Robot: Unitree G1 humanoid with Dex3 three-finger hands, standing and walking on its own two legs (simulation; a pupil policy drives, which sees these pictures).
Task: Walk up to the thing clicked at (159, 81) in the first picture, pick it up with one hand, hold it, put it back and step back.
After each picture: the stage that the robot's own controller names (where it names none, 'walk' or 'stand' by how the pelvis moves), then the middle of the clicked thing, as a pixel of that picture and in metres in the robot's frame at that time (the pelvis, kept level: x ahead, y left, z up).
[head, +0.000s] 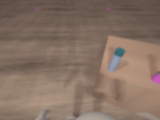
stand; out of the picture +0.50 -0.59 -0.01
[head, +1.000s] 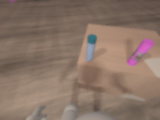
sink last; (138, 54) +0.60 -0.34 +0.03
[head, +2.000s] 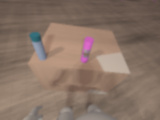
rise first; (86, 51) +0.58 +0.06 +0.02
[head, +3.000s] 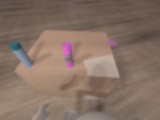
stand; (68, 55) +0.51 +0.21 +0.02
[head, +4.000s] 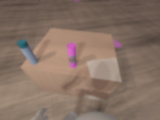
stand; (72, 56) +0.52 +0.18 -0.01
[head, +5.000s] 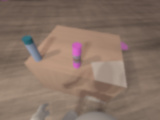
stand; (76, 56) +0.51 +0.15 +0.00
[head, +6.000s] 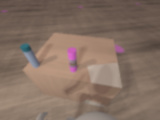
stand; (72, 61) +0.51 +0.17 -0.01
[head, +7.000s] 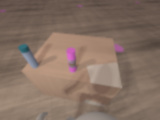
stand; (72, 61) +0.50 +0.18 -0.01
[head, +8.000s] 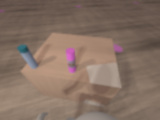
stand; (71, 61) +0.49 +0.18 -0.01
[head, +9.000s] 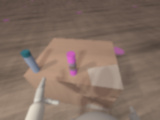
rise first; (72, 64) +0.48 +0.19 -0.01
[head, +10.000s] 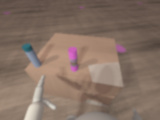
go down; (73, 60) +0.50 +0.19 -0.01
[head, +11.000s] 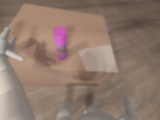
go down; (61, 46) +0.50 +0.18 +0.05
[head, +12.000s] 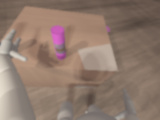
go down; (59, 45) +0.51 +0.19 +0.06
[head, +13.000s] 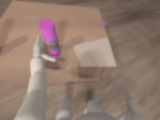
close in; (52, 41) +0.51 +0.20 +0.09
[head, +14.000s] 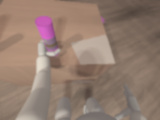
lift; (50, 40) +0.51 +0.20 +0.10
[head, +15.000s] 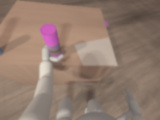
lift; (53, 46) +0.47 +0.19 +0.10
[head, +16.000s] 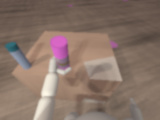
lift; (62, 58) +0.34 +0.17 +0.20
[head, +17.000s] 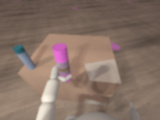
hold; (63, 65) +0.33 +0.18 +0.15
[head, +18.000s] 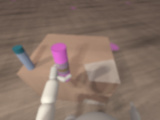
hold; (62, 65) +0.32 +0.17 +0.16
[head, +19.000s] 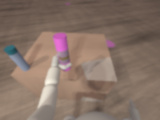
crouch; (63, 54) +0.41 +0.18 +0.16
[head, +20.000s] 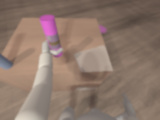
lower; (53, 39) +0.52 +0.19 +0.14
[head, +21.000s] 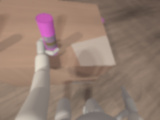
lower; (49, 38) +0.52 +0.20 +0.10
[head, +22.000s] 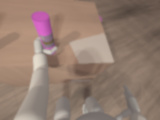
lower; (46, 37) +0.52 +0.20 +0.10
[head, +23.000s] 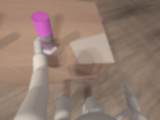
lower; (46, 37) +0.52 +0.20 +0.10
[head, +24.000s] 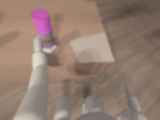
lower; (46, 36) +0.53 +0.21 +0.10
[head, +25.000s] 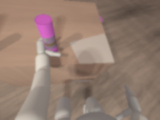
open; (49, 39) +0.52 +0.19 +0.10
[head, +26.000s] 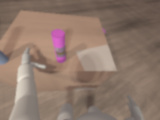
sink last; (60, 48) +0.49 +0.18 +0.07
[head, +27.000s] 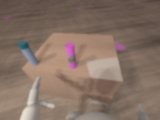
stand; (71, 56) +0.52 +0.20 +0.04
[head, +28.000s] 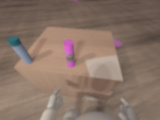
stand; (70, 55) +0.50 +0.19 +0.05
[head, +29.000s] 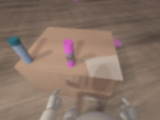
stand; (69, 54) +0.50 +0.19 +0.05
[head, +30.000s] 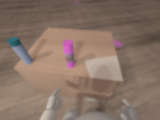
stand; (69, 55) +0.50 +0.19 +0.05
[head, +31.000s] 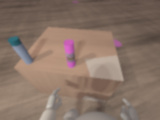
stand; (70, 55) +0.50 +0.19 +0.05
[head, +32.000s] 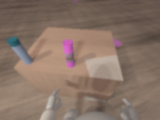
stand; (69, 55) +0.50 +0.19 +0.05
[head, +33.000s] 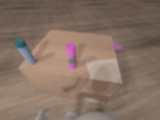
stand; (71, 57) +0.50 +0.18 +0.02
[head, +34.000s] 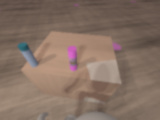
walk; (72, 59) +0.51 +0.18 -0.01
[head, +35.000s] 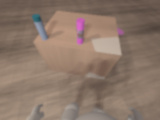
walk; (80, 32) +0.77 +0.17 +0.01
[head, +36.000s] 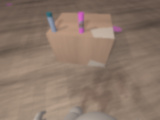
stand; (81, 23) +1.08 +0.22 +0.01
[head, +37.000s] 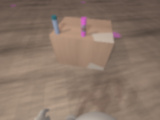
stand; (83, 27) +1.12 +0.16 -0.01
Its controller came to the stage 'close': yes
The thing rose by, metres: 0.23
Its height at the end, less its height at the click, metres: +0.00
